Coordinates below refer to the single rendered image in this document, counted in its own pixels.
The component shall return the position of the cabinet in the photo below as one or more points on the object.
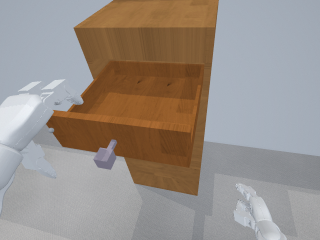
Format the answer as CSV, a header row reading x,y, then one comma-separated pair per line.
x,y
156,31

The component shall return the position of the handle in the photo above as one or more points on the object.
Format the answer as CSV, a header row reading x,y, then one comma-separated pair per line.
x,y
105,157

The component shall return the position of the left robot hand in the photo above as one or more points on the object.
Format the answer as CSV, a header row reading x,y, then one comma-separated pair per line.
x,y
23,116

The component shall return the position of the right robot hand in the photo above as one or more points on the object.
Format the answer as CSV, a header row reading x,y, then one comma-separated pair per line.
x,y
248,214

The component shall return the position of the right robot forearm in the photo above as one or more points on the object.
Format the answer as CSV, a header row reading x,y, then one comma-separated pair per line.
x,y
268,230

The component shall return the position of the drawer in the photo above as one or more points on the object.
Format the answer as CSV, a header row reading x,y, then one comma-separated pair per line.
x,y
150,108

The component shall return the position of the left robot forearm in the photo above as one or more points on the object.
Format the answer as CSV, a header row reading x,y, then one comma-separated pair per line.
x,y
10,159

